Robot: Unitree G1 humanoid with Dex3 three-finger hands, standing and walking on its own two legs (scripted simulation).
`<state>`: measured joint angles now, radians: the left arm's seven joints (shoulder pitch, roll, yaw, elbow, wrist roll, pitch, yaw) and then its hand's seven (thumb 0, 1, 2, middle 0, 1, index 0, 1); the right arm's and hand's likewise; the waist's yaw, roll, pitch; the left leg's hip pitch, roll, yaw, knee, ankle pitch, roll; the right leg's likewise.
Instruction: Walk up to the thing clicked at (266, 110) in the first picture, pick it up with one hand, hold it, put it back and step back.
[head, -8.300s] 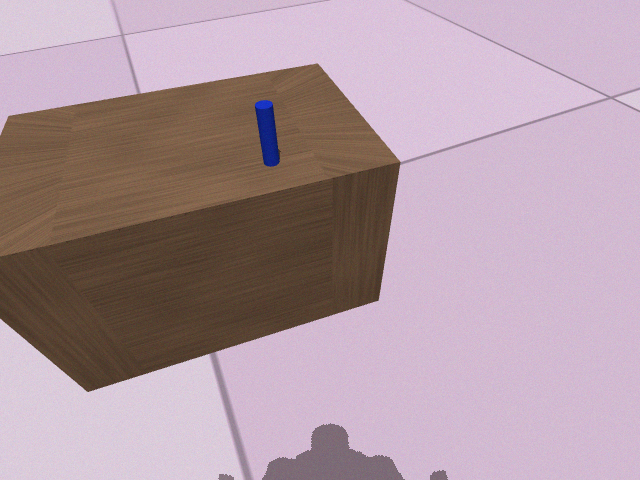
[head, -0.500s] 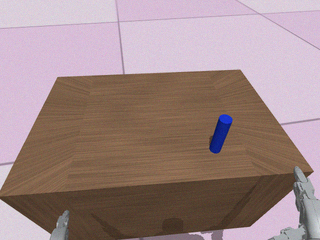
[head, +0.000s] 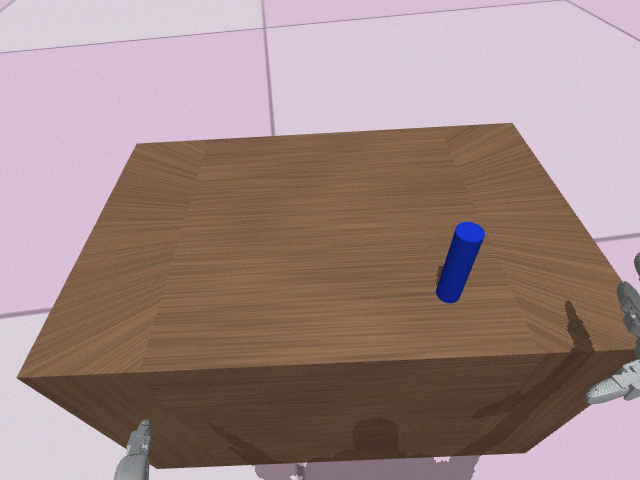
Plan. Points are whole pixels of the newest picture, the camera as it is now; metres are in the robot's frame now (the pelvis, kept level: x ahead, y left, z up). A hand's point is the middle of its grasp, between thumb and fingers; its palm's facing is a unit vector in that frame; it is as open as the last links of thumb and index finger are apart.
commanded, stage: go down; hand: right
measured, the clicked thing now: (457, 265) +0.46 -0.20 -0.04
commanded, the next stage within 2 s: none
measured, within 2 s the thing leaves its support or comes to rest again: neither
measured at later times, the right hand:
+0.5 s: hand (626, 310) +0.31 -0.34 +0.07, palm faces +0.14 +0.99 +0.00, open 17.5 cm
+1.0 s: hand (639, 284) +0.34 -0.37 +0.07, palm faces +0.16 +0.99 +0.02, open 17.6 cm
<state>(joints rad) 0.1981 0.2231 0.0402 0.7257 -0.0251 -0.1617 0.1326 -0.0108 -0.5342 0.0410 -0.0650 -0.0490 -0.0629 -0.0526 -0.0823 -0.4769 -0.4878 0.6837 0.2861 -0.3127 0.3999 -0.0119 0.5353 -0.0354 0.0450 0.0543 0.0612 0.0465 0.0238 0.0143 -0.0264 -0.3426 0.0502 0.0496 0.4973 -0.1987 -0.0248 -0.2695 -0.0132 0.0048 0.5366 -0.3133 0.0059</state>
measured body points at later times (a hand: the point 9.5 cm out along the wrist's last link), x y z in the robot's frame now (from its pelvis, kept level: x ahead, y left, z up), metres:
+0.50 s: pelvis -0.01 +0.00 -0.01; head +0.02 -0.02 +0.43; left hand +0.15 +0.26 -0.09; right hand +0.29 -0.39 +0.07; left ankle +0.03 +0.14 -0.73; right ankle -0.02 -0.12 -0.73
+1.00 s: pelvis -0.02 +0.00 -0.03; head +0.04 -0.04 +0.42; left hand +0.14 +0.26 -0.08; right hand +0.33 -0.42 +0.07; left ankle +0.03 +0.14 -0.73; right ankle -0.02 -0.12 -0.73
